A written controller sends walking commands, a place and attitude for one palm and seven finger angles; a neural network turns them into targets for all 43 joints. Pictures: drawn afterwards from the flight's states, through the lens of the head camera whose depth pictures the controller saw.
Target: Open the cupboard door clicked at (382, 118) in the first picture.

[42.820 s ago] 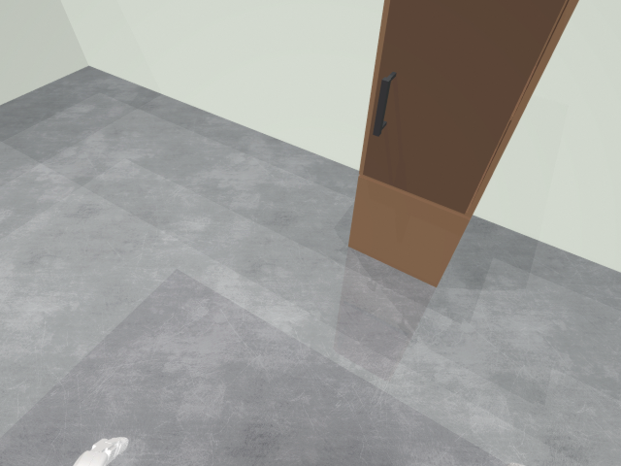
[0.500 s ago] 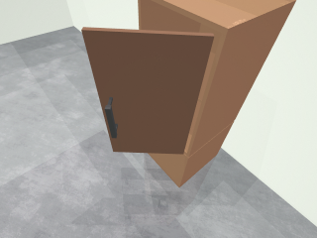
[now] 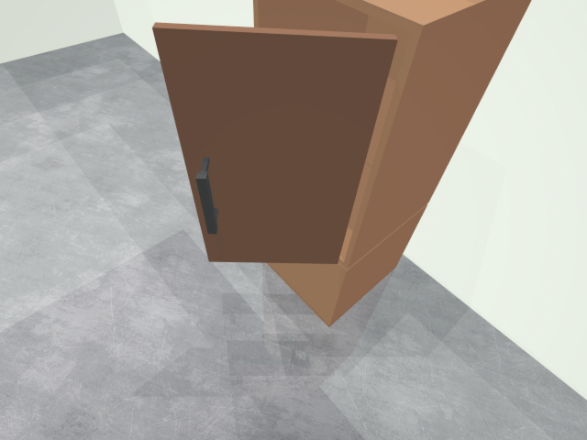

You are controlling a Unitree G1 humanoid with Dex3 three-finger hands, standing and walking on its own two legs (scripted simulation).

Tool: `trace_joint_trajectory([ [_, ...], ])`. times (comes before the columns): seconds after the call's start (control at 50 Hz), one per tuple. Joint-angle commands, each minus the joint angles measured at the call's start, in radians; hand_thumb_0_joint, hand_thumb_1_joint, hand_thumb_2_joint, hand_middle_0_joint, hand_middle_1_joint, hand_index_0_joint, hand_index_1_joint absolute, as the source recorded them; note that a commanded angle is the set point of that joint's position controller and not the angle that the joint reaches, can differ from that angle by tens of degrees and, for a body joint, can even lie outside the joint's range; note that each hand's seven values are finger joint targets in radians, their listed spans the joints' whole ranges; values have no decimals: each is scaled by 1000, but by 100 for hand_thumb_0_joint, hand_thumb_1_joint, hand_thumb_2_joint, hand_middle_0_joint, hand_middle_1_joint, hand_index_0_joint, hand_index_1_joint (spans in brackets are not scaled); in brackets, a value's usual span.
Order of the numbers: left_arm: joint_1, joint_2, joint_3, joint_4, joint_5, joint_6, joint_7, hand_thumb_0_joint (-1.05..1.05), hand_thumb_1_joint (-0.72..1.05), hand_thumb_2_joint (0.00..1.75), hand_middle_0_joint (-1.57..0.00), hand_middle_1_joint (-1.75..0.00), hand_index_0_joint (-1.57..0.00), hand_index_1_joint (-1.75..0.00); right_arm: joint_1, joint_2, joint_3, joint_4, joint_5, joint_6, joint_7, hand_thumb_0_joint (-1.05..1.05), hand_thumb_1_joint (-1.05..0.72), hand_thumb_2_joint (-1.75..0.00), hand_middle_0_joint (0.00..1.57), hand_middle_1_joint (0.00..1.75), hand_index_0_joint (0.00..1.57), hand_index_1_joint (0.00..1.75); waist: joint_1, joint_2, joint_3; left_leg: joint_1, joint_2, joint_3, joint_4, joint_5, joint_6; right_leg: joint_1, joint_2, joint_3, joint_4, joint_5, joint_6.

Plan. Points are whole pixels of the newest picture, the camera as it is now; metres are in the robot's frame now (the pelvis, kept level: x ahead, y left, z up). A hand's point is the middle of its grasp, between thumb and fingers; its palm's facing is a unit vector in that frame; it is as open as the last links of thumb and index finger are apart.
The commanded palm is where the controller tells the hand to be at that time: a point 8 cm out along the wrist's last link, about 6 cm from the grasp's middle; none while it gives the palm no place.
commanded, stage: come to a stop and stand still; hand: left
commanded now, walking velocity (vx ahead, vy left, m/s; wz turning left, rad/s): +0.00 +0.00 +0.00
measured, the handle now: (209, 197) +0.55 +0.19 -0.05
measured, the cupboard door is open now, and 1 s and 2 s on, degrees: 49 49 49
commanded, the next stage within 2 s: look again from close up in 1.60 s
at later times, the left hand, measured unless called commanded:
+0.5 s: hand out of the picture -0.11 +0.20 -0.17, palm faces +0.10 -0.98 -0.19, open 7.4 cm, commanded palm none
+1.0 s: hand out of the picture -0.15 +0.17 -0.18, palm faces +0.20 -0.97 -0.15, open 7.3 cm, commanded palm none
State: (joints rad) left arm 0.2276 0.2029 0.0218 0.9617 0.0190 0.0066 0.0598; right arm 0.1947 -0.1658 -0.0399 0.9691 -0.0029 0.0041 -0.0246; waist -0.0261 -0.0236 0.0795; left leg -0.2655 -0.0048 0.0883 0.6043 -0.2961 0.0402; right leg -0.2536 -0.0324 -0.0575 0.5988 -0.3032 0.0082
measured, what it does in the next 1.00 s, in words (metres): shifts its weight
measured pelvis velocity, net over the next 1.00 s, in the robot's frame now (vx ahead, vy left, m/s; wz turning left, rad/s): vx -0.10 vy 0.02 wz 0.11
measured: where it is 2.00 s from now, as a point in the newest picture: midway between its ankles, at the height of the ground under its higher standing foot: outside the picture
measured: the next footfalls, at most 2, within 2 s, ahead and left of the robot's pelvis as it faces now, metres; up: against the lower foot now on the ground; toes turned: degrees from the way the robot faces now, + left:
left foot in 1.14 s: -0.09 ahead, +0.12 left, +0.00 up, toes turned +4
right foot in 1.42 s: -0.12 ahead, -0.09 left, +0.00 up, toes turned +2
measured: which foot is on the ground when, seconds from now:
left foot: down 0.00-0.98, up 1.00-1.00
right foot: down 0.00-1.00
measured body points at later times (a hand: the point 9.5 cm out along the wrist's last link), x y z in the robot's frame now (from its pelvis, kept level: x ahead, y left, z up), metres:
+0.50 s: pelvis -0.06 +0.03 +0.01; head -0.06 +0.03 +0.46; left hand -0.12 +0.25 -0.15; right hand -0.01 -0.21 -0.14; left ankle +0.02 +0.08 -0.73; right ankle +0.01 -0.12 -0.72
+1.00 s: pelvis -0.10 +0.02 +0.00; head -0.13 +0.03 +0.45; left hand -0.16 +0.22 -0.16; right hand -0.03 -0.21 -0.15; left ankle +0.00 +0.08 -0.72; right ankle +0.01 -0.12 -0.72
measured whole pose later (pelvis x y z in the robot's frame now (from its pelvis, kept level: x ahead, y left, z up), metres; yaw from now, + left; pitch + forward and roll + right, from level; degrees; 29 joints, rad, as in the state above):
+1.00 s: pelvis -0.10 +0.02 +0.00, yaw +6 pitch -4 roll -1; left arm 0.42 0.12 0.03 1.03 0.03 0.02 0.03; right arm 0.24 -0.17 -0.04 1.04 -0.02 0.05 -0.01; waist 0.03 0.00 0.01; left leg -0.38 -0.08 0.06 0.61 -0.31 0.05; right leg -0.33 -0.01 0.05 0.57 -0.30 0.00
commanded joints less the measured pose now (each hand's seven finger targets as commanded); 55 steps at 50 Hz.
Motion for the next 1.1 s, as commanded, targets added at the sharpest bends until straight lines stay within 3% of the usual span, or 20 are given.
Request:
trace_joint_trajectory([
  [0.0, 51, 82, 11, -71, 1, 8, -7, 0, 90, 90, -20, -30, -20, -30, 28, -127, -6, -75, -19, -9, 10, 0, -90, -90, 20, 30, 20, 30, 34, 181, -2, -105, 172, -241, -260, 65, 47, 18, -24, 29, -69, -30, -36],
  [0.04, 72, 74, 5, -61, 9, 15, -18, 0, 90, 90, -20, -30, -20, -30, -4, -150, -8, -98, -20, -5, 12, 0, -90, -90, 20, 30, 20, 30, 44, 109, 92, -234, 163, -271, -345, -246, 46, 29, -15, 24, -68, -45, -39],
  [0.08, 89, 70, 4, -62, 12, 11, -25, 0, 90, 90, -20, -30, -20, -30, 14, -150, -7, -100, -23, -7, 13, 0, -90, -90, 20, 30, 20, 30, 45, 81, 81, -239, 147, -262, -368, -304, 39, 34, -16, 24, -81, -28, -42],
  [0.12, 103, 70, 5, -61, 10, 12, -28, 0, 90, 90, -20, -30, -20, -30, 21, -164, -10, -102, -24, -5, 15, 0, -90, -90, 20, 30, 20, 30, 42, 103, 47, -229, 152, -275, -393, -356, 40, 37, -9, 18, -64, -40, -36],
  [0.22, 140, 60, 4, -57, 10, 0, -30, 0, 90, 90, -20, -30, -20, -30, 37, -162, -9, -95, -22, -4, 16, 0, -90, -90, 20, 30, 20, 30, 40, 21, -22, -170, 135, -259, -359, -318, 38, 31, -18, 48, -117, -59, -36],
  [0.34, 181, 57, 3, -28, 9, -7, -29, 0, 90, 90, -20, -30, -20, -30, 65, -155, -7, -60, -21, 2, 18, 0, -90, -90, 20, 30, 20, 30, 27, 44, -13, -127, 108, -242, -346, -320, 24, -50, -20, 92, -170, -153, -39],
  [0.46, 251, 38, 0, 25, 10, -10, -31, 0, 90, 90, -20, -30, -20, -30, 64, -149, -7, -23, -14, 0, 13, 0, -90, -90, 20, 30, 20, 30, 42, 57, -37, -138, 109, -244, -361, -316, 25, 6, -5, 91, -143, -84, -38],
  [0.6, 240, 35, -3, 55, 7, -21, -30, 0, 90, 90, -20, -30, -20, -30, 98, -121, -2, 20, -12, -4, 9, 0, -90, -90, 20, 30, 20, 30, 22, -32, -6, -69, 73, -218, -288, -240, 14, -105, -42, 188, -234, -188, -56],
  [0.66, 230, 35, -3, 61, 6, -18, -30, 0, 90, 90, -20, -30, -20, -30, 114, -121, -3, 39, -12, -7, 7, 0, -90, -90, 20, 30, 20, 30, 16, 4, 8, -54, 81, -230, -302, -253, 12, -136, -29, 174, -219, -192, -51],
  [0.78, 325, 0, 9, 91, 15, 2, -34, 0, 90, 90, -20, -30, -20, -30, 51, -136, -10, 31, -14, -5, 7, 0, -90, -90, 20, 30, 20, 30, 74, 92, 2, -263, 128, -269, -417, -394, 29, 66, 27, 82, -25, -61, -37],
  [0.86, 394, -12, 17, 98, 18, 12, -33, 0, 90, 90, -20, -30, -20, -30, 5, -141, -15, 10, -16, 3, 11, 0, -90, -90, 20, 30, 20, 30, 102, 81, -7, -333, 130, -251, -419, -408, 35, 125, 38, 67, 34, -67, -43],
  [0.9, 396, -6, 19, 89, 20, 10, -30, 0, 90, 90, -20, -30, -20, -30, -3, -127, -17, 2, -16, 9, 14, 0, -90, -90, 20, 30, 20, 30, 103, 9, 19, -326, 83, -212, -339, -400, 18, 72, 12, 134, -62, -148, -57],
  [0.92, 379, 7, 19, 76, 21, 8, -29, 0, 90, 90, -20, -30, -20, -30, 10, -113, -17, -4, -15, 18, 16, 0, -90, -90, 20, 30, 20, 30, 88, -63, 38, -267, 23, -164, -247, -378, -6, -43, -27, 218, -191, -297, -76],
  [0.96, 210, 77, 34, 22, 15, 6, -17, 0, 90, 90, -20, -30, -20, -30, 110, -63, -28, 16, -15, 49, 14, 0, -90, -90, 20, 30, 20, 30, -5, -293, 35, 24, -77, -50, 277, -101, -46, -443, -242, 486, -547, -653, -159],
  [0.98, 51, 98, 44, -29, 13, 6, -8, 0, 90, 90, -20, -30, -20, -30, 181, -82, -43, 41, -17, 54, 14, 0, -90, -90, 20, 30, 20, 30, -64, -273, 20, 115, -67, -90, 489, -64, -35, -564, -265, 476, -558, -543, -166],
  [1.0, -61, 111, 55, -67, 14, 2, -1, 0, 90, 90, -20, -30, -20, -30, 261, -91, -50, 66, -22, 56, 16, 0, -90, -90, 20, 30, 20, 30, -115, -242, -27, 167, -44, -119, 601, -39, -30, -589, -229, 380, -489, -346, -146],
  [1.02, -106, 101, 54, -79, 16, -7, -2, 0, 90, 90, -20, -30, -20, -30, 311, -69, -42, 74, -17, 39, 16, 0, -90, -90, 20, 30, 20, 30, -130, -201, -38, 169, -24, -112, 530, -85, -24, -544, -196, 296, -431, -245, -127],
  [1.04, -72, 92, 53, -74, 19, -10, -4, 0, 90, 90, -20, -30, -20, -30, 321, -39, -29, 71, -12, 17, 18, 0, -90, -90, 20, 30, 20, 30, -109, -154, -19, 138, 0, -105, 319, -134, -14, -448, -170, 263, -365, -176, -110],
  [1.06, -9, 91, 53, -58, 20, -8, -5, 0, 90, 90, -20, -30, -20, -30, 295, -19, -18, 71, -7, 0, 22, 0, -90, -90, 20, 30, 20, 30, -75, -49, 27, 96, 2, -92, 7, -124, -15, -355, -137, 244, -248, -174, -89],
  [1.08, 102, 72, 44, -30, 15, 3, -9, 0, 90, 90, -20, -30, -20, -30, 258, -5, -3, 65, -9, -17, 20, 0, -90, -90, 20, 30, 20, 30, -8, 40, 47, 52, -21, -69, -229, -135, -25, -272, -85, 218, -110, -196, -82],
])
